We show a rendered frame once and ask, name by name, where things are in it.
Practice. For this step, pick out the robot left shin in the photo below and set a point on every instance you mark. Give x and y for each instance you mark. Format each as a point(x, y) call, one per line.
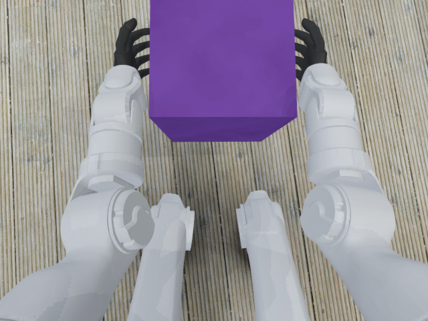
point(168, 197)

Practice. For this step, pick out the left robot forearm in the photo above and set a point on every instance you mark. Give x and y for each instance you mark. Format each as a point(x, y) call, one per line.
point(115, 135)

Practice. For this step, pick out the robot right thigh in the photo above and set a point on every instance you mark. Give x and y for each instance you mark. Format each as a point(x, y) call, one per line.
point(277, 291)

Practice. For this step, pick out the robot right hand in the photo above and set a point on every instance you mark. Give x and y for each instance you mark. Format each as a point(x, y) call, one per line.
point(313, 51)

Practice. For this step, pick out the carton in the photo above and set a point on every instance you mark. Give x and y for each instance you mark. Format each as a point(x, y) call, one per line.
point(222, 70)

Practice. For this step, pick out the robot left hand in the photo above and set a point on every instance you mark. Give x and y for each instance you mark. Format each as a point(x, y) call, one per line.
point(125, 50)

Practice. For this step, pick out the left robot upper arm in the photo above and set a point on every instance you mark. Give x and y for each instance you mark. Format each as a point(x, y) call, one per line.
point(102, 234)

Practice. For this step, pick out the right robot upper arm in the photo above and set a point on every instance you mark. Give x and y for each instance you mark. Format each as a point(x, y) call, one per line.
point(353, 227)

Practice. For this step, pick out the right robot forearm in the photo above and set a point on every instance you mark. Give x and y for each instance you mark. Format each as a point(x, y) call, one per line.
point(333, 131)

